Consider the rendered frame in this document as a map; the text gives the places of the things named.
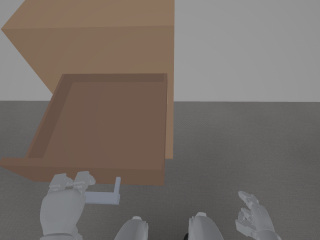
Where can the drawer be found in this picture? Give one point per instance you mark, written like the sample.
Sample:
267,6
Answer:
110,124

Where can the right robot hand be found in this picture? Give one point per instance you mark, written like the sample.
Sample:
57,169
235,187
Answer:
257,217

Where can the robot thigh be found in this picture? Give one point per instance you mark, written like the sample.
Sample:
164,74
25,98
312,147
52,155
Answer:
133,229
203,228

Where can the left robot hand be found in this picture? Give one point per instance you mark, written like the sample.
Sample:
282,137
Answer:
61,208

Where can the handle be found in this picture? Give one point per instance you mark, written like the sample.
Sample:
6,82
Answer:
110,198

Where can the left robot thigh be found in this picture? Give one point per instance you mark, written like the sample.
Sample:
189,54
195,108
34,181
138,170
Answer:
133,229

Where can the right robot thigh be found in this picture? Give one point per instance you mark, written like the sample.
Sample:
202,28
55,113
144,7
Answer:
203,228

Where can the cabinet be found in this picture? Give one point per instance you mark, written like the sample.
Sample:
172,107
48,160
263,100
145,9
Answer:
58,37

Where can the right robot forearm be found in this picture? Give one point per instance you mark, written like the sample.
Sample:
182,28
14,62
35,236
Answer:
267,235

